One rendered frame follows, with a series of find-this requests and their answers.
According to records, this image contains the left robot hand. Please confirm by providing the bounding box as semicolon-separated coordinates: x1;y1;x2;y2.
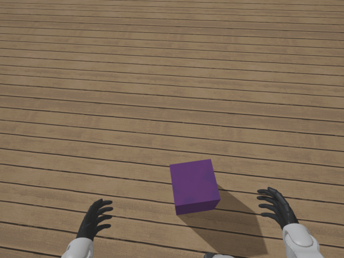
76;198;113;241

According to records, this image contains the right robot hand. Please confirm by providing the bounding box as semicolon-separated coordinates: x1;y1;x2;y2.
257;187;299;230

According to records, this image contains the left robot forearm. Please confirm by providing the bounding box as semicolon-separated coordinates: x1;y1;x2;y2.
61;238;94;258

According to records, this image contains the carton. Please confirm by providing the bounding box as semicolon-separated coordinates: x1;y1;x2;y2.
169;159;221;215

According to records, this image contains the right robot forearm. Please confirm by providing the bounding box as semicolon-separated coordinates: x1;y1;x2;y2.
282;223;324;258

